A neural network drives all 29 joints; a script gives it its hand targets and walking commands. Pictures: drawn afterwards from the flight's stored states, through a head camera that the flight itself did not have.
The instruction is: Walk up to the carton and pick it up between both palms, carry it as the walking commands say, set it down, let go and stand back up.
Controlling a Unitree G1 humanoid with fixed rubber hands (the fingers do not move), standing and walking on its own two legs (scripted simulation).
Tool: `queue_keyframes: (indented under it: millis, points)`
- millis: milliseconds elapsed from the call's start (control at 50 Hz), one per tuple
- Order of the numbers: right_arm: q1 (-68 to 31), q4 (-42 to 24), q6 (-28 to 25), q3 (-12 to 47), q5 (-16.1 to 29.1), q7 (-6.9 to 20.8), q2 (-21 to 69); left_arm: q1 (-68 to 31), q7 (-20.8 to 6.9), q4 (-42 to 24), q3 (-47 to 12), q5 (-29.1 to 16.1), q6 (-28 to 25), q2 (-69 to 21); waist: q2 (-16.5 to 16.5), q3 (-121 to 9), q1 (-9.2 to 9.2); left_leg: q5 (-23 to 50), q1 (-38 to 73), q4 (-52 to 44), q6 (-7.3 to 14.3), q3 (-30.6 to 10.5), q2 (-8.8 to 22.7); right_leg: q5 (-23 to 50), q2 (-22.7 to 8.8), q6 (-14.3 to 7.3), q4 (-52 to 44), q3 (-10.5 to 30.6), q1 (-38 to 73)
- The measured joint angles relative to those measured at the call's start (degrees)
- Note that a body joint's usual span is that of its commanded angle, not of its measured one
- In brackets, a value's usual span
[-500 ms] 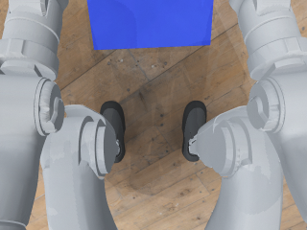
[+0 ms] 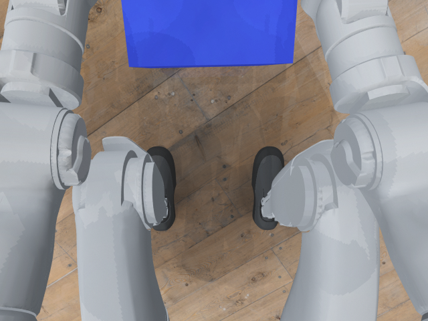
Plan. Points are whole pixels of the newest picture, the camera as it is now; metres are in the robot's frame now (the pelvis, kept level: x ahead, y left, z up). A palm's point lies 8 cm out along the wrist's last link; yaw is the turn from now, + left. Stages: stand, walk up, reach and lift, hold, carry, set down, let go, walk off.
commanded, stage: reach and lift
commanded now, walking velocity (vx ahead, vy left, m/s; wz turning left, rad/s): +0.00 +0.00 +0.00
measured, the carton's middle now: out of the picture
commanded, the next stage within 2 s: none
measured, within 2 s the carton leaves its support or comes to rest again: neither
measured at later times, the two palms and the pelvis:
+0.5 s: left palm out of the picture +0.55 +0.20 -0.08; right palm out of the picture +0.56 -0.09 -0.08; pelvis -0.01 +0.00 +0.04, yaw +1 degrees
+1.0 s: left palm out of the picture +0.52 +0.20 -0.01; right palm out of the picture +0.54 -0.09 -0.01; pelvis -0.02 +0.00 +0.08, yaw +1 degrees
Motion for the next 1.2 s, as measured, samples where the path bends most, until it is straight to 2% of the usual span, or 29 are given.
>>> queue_keyframes:
  millis: [80,220,280,440,500,900,1200]
  points:
    - [0.04,-0.35,0.68,0.0,0.0,-0.17,0.16,0.15,0.0,-0.04,2.21,0.0,0.27,-0.4,0.0,-0.02,0.0,0.01,0.92,-0.69,-0.26,0.04,0.0,0.02,0.0,-0.29,-0.41,0.0,0.61]
    - [1.11,-3.5,2.39,0.0,0.0,-0.84,0.31,1.88,0.9,-3.49,2.43,0.0,1.57,-0.77,0.0,0.11,0.0,-0.11,2.32,-1.78,-0.74,0.07,0.0,-0.12,0.03,-0.61,-1.19,0.0,1.7]
    - [2.26,-5.38,3.07,0.01,0.0,-1.53,0.7,2.44,2.45,-4.93,2.45,0.01,2.36,-1.21,0.0,0.12,0.0,-0.22,3.44,-2.51,-0.75,0.11,-0.01,-0.26,0.04,-0.61,-1.9,0.0,2.83]
    - [3.67,-7.42,4.52,0.01,-0.22,-4.3,2.56,3.82,9.47,-5.78,3.33,0.39,2.68,-3.29,0.0,0.05,0.0,0.02,7.28,-5.23,-0.75,0.25,-0.03,-0.09,0.05,-0.61,-4.68,0.0,6.82]
    - [3.85,-7.32,4.46,0.01,-1.66,-4.41,3.1,3.98,10.77,-5.91,3.36,0.39,2.76,-3.5,0.0,0.01,0.0,0.47,8.38,-6.44,-0.75,0.31,-0.06,0.32,0.05,-0.61,-5.94,0.0,8.03]
    - [6.33,-10.34,7.55,-0.33,-3.05,-4.45,3.57,5.7,10.98,-7.87,4.02,1.88,5.45,-4.53,0.0,0.0,0.0,2.49,16.31,-12.74,-0.75,0.49,-0.34,2.05,0.05,-0.57,-12.14,0.01,16.13]
    - [9.19,-13.77,10.5,-2.88,-5.12,-3.97,4.86,7.53,11.02,-10.0,4.71,3.35,8.21,-5.64,0.0,0.0,0.0,4.22,22.33,-17.95,-0.75,0.6,-0.6,3.59,0.05,-0.57,-17.26,0.01,22.24]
